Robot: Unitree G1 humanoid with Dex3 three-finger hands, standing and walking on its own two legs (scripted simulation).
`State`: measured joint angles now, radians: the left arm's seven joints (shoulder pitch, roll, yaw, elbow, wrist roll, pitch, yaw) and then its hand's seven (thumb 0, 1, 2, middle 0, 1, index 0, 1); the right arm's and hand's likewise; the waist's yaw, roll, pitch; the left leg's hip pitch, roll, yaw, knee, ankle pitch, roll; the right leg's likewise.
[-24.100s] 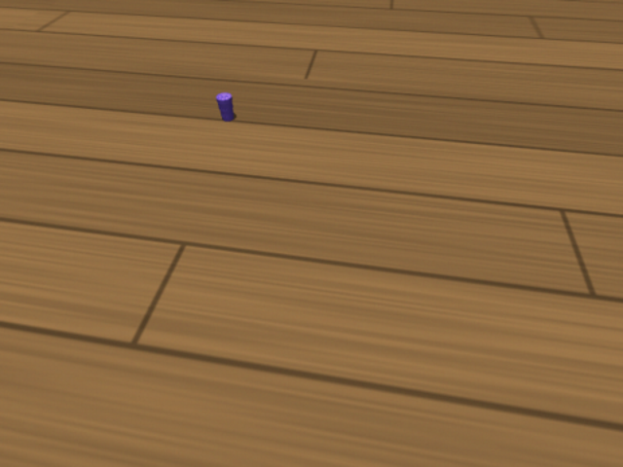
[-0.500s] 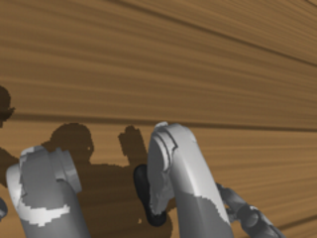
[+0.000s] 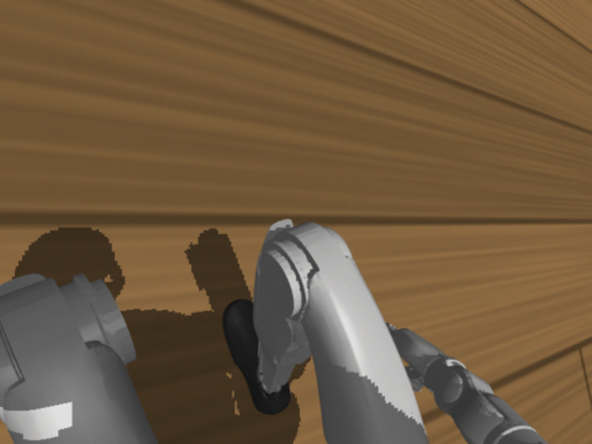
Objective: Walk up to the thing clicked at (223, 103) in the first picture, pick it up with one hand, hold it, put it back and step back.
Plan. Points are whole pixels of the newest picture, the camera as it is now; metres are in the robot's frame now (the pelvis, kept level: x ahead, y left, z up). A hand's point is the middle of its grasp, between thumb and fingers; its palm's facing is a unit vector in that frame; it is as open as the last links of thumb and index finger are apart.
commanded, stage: lower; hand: left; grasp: from the side
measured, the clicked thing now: out of the picture +0.44 +0.34 -0.20
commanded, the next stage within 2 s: loosen in 0.24 s
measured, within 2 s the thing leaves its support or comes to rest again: rests again in 1.24 s
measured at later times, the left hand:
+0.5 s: hand out of the picture +0.44 +0.35 -0.18, palm faces +0.52 -0.85 -0.02, open 11.6 cm
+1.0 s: hand out of the picture +0.44 +0.35 -0.16, palm faces +0.52 -0.86 +0.01, open 16.2 cm
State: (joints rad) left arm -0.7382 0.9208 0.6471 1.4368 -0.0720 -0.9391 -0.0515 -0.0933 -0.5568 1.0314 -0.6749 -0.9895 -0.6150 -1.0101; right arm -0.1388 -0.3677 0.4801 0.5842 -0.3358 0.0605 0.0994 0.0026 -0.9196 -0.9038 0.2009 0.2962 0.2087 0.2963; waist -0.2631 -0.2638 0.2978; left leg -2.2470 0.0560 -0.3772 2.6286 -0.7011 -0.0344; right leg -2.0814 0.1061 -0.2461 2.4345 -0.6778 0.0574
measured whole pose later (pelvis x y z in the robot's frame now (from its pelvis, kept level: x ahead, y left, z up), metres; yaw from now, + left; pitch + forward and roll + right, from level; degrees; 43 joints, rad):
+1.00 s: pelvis -0.01 +0.01 +0.00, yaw -2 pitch +13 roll -17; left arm -0.74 0.96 0.62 1.47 -0.12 -0.99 -0.04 -0.02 -0.58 0.21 -0.29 -0.30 -0.31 -0.27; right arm -0.18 -0.37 0.54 0.52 -0.34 0.08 0.09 0.00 -0.91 -0.90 0.20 0.30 0.21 0.30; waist -0.26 -0.30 0.31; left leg -2.23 0.07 -0.41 2.65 -0.71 -0.02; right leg -2.06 0.13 -0.27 2.42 -0.66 0.07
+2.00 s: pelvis +0.00 -0.01 +0.14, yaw +10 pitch +32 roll -6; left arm -0.25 0.58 0.41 0.56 0.05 -0.04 0.02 -0.01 -0.51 0.08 -0.06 -0.06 -0.06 -0.06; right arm 0.07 -0.26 0.03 0.58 0.03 0.17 0.03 0.01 -0.90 -0.90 0.20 0.30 0.21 0.30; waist -0.04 0.00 -0.11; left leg -2.05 0.08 -0.10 2.09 -0.62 0.00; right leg -1.96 0.03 -0.07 2.05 -0.66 0.01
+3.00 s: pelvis +0.09 +0.01 +0.43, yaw +17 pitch +9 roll -3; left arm 0.49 0.21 -0.01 -0.05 -0.02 0.27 0.16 -0.01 -0.54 0.06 -0.06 -0.05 -0.05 -0.05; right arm 0.26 -0.20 0.04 0.46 0.02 -0.08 -0.18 0.02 -0.90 -0.90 0.20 0.30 0.21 0.30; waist -0.02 0.04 -0.13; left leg -0.67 0.05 -0.03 0.98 -0.46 -0.01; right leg -0.58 0.00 -0.05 0.92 -0.49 0.01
